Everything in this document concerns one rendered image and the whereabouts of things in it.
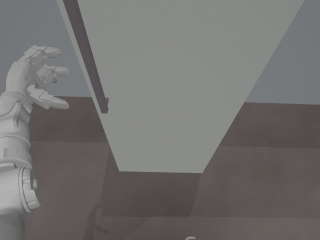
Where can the robot left upper arm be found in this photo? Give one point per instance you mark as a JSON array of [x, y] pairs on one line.
[[20, 194]]

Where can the robot left hand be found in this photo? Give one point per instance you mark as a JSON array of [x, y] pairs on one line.
[[21, 77]]

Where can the left robot forearm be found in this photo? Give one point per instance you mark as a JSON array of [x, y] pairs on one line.
[[15, 135]]

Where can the handle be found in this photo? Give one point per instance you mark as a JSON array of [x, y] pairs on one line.
[[76, 20]]

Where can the fridge door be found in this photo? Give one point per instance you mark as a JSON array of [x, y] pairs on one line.
[[176, 72]]

